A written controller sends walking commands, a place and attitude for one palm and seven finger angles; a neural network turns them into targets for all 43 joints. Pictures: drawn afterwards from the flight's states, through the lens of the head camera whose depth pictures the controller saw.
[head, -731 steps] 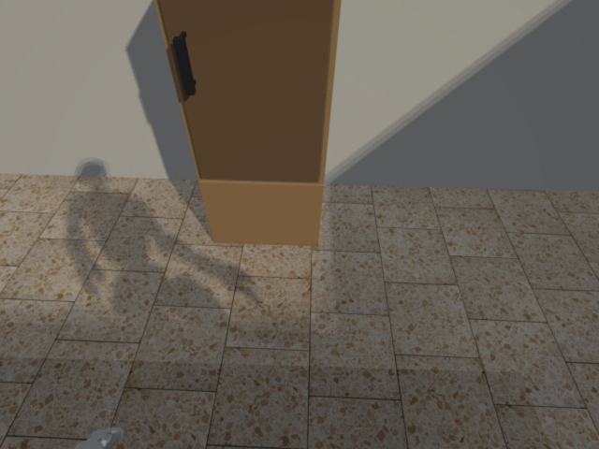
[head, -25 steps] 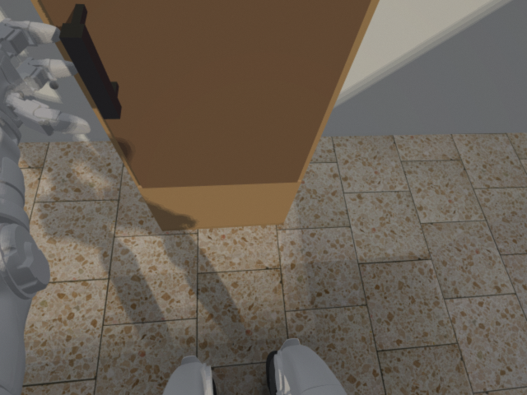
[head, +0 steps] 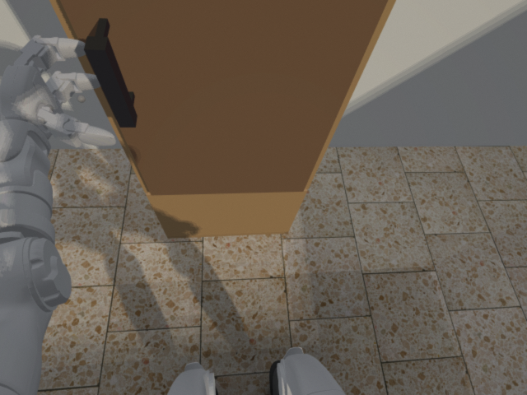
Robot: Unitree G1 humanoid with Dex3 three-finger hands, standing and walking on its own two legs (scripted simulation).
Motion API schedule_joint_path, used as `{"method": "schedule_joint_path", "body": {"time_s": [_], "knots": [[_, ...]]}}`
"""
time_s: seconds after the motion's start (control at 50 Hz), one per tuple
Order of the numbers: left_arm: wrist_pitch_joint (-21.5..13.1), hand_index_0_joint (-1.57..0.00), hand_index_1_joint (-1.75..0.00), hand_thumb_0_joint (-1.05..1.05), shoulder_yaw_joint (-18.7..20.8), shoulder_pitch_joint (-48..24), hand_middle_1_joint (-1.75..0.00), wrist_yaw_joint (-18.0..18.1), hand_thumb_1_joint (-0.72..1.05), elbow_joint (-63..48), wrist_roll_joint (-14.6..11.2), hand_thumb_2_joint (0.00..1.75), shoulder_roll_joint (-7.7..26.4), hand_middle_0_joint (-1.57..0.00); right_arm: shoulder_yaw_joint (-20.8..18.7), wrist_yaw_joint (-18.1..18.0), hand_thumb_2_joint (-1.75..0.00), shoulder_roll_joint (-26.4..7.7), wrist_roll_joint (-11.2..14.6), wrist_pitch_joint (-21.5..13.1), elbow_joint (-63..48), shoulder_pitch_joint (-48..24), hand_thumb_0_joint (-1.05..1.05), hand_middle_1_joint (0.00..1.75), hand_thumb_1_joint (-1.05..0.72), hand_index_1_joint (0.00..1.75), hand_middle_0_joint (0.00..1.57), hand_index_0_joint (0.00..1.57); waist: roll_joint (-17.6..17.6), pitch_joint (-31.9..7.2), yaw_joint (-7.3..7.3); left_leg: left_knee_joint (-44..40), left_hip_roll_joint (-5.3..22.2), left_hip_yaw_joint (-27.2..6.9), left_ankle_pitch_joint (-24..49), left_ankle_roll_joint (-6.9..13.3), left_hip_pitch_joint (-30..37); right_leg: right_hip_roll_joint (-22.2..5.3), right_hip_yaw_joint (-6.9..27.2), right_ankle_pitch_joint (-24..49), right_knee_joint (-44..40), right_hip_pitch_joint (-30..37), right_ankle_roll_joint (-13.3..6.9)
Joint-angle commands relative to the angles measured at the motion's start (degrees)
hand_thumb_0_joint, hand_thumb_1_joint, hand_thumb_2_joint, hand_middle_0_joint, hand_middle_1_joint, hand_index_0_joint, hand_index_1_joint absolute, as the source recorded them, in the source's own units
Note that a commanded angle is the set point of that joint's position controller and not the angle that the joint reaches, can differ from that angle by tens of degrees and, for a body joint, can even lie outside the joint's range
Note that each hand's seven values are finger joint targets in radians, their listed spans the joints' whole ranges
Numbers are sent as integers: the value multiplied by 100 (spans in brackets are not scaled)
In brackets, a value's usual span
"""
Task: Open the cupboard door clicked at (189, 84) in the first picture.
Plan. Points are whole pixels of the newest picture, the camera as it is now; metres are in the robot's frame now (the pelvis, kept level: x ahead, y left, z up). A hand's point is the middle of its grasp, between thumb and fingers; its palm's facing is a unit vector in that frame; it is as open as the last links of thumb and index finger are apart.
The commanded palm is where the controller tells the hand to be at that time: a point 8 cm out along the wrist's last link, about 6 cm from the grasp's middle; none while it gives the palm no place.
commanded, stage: slide the fingers in behind the handle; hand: left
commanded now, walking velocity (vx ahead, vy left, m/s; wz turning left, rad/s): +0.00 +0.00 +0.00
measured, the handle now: (116, 77) +0.56 +0.17 +0.10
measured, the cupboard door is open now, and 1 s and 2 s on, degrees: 0 0 0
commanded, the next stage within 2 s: close the thumb around the handle in 1.26 s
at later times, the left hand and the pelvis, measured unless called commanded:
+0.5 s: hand (113, 103) +0.51 +0.17 +0.09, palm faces -0.02 -1.00 -0.01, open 14.0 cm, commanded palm +0.49 +0.21 +0.10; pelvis +0.00 +0.00 +0.00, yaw +0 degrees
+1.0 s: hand (131, 101) +0.51 +0.14 +0.10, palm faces +0.00 -1.00 -0.01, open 14.0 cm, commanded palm +0.49 +0.19 +0.10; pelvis -0.01 -0.02 +0.00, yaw +1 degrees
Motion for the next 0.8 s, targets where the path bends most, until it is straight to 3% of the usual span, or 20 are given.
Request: {"method": "schedule_joint_path", "body": {"time_s": [0.0,0.06,0.08,0.1,0.18,0.22,0.26,0.28,0.32,0.34,0.38,0.46,0.5,0.52,0.56,0.62,0.64,0.66,0.7,0.78], "knots": [[-425,-30,-120,0,-103,-2699,-120,52,-50,-1314,-21,30,1052,-30,-469,-41,-90,-1051,-44,-70,-129,1097,0,30,-90,30,20,20,921,-2674,-146,-563,-35,-426,2849,-71,2318,235,2,1627,-315,692,-168],[-436,-30,-120,0,-196,-2724,-120,56,-50,-1249,-70,30,875,-30,-465,-32,-90,-1040,-38,-78,-128,1078,0,30,-90,30,20,20,683,-2600,-196,-551,-54,-414,2788,-35,2207,240,9,1671,-327,787,-168],[-437,-30,-120,0,-209,-2730,-120,45,-50,-1303,-75,30,856,-30,-472,-20,-90,-1033,-35,-81,-136,1039,0,30,-90,30,20,20,812,-2697,-159,-542,-66,-382,2766,-48,2217,233,34,1700,-324,821,-157],[-437,-30,-120,0,-133,-2700,-120,56,-50,-1311,-67,30,925,-30,-477,-20,-90,-1037,-37,-76,-128,1051,0,30,-90,30,20,20,720,-2763,-144,-528,-63,-379,2837,-43,2204,230,30,1795,-302,899,-162],[-483,-30,-120,0,-324,-2551,-120,53,-50,-1634,-110,30,598,-30,-499,26,-90,-975,-39,-68,-147,984,0,30,-90,30,20,20,1086,-2966,-47,-484,-42,-408,3367,-111,2567,239,3,1943,-267,842,-175],[-446,-30,-120,0,-311,-2480,-120,107,-50,-1512,-138,30,578,-30,-491,29,-90,-977,-27,-48,-137,947,0,30,-90,30,20,20,823,-2714,-66,-530,-38,-419,3143,-103,2384,246,-27,1830,-296,840,-171],[-462,-30,-120,0,-253,-2632,-120,211,-50,-1661,-201,30,555,-30,-495,23,-90,-966,-27,-70,-168,942,0,30,-90,30,20,20,798,-2701,-73,-552,-59,-425,3145,-87,2345,246,-37,1869,-286,915,-180],[-473,-30,-120,0,-143,-2596,-120,271,-50,-1684,-169,30,679,-30,-505,28,-90,-968,-25,-65,-160,918,0,30,-90,30,20,20,901,-2822,3,-552,-59,-416,3188,-113,2395,237,-23,1888,-265,951,-176],[-471,-30,-120,0,-238,-2573,-120,409,-50,-1607,-120,30,525,-30,-485,48,-90,-931,-32,-70,-181,901,0,30,-90,30,20,20,809,-2679,-26,-561,-75,-401,3108,-104,2282,237,-20,1879,-273,942,-163],[-501,-30,-120,0,-154,-2624,-120,490,-50,-1642,-55,30,663,-30,-490,51,-90,-933,-37,-75,-167,913,0,30,-90,30,20,20,818,-2618,0,-573,-70,-417,3098,-115,2237,228,-26,1858,-253,948,-169],[-578,-30,-120,0,-182,-2531,-120,613,-50,-1743,50,30,630,-30,-497,73,-90,-906,-46,-74,-203,917,0,30,-90,30,20,20,915,-2822,48,-536,-75,-418,3342,-128,2381,229,-6,1953,-210,964,-166],[-637,-30,-120,0,-342,-2598,-120,710,-50,-1637,102,30,417,-30,-507,88,-90,-904,-48,-105,-189,929,0,30,-90,30,20,20,586,-2674,-72,-576,-105,-380,2924,-66,2166,233,4,1907,-253,1073,-157],[-649,-30,-120,0,-249,-2582,-120,685,-50,-1655,58,30,482,-30,-523,80,-90,-919,-36,-108,-167,910,0,30,-90,30,20,20,584,-2858,-13,-593,-118,-344,2829,-69,2158,221,40,1966,-261,1241,-158],[-629,-30,-120,0,-352,-2511,-120,661,-50,-1602,23,30,321,-30,-512,80,-90,-909,-28,-111,-193,885,0,30,-90,30,20,20,589,-2873,-12,-617,-130,-338,2745,-72,2153,216,32,1904,-279,1234,-158],[-610,-30,-120,0,-383,-2642,-120,665,-50,-1509,-37,30,236,-30,-503,59,-90,-901,-31,-141,-160,903,0,30,-90,30,20,20,595,-2743,-65,-627,-152,-310,2597,-42,2077,216,48,1864,-314,1219,-160],[-551,-30,-120,0,-260,-2683,-120,736,-50,-1278,36,30,447,-30,-486,46,-90,-921,-25,-146,-129,902,0,30,-90,30,20,20,278,-2458,-77,-678,-184,-260,2073,3,1592,195,106,1685,-360,1341,-136],[-543,-30,-120,0,-305,-2635,-120,771,-50,-1261,59,30,362,-30,-488,48,-90,-899,-24,-162,-155,887,0,30,-90,30,20,20,326,-2436,-77,-681,-204,-216,2014,18,1543,186,128,1695,-380,1362,-134],[-589,-30,-120,0,-141,-2664,-120,817,-50,-1330,72,30,553,-30,-479,41,-90,-906,-37,-179,-176,905,0,30,-90,30,20,20,365,-2507,-11,-667,-216,-205,2033,27,1507,180,146,1731,-354,1450,-147],[-625,-30,-120,0,-156,-2720,-120,881,-50,-1267,137,30,602,-30,-464,42,-90,-893,-36,-193,-163,894,0,30,-90,30,20,20,388,-2470,-49,-658,-215,-196,1903,27,1431,166,174,1645,-356,1393,-134],[-711,-30,-120,0,-322,-2746,-120,832,-50,-1336,135,30,415,-30,-487,48,-90,-889,-31,-239,-169,906,0,30,-90,30,20,20,360,-2690,-86,-641,-233,-169,1880,39,1454,163,221,1733,-353,1542,-126]]}}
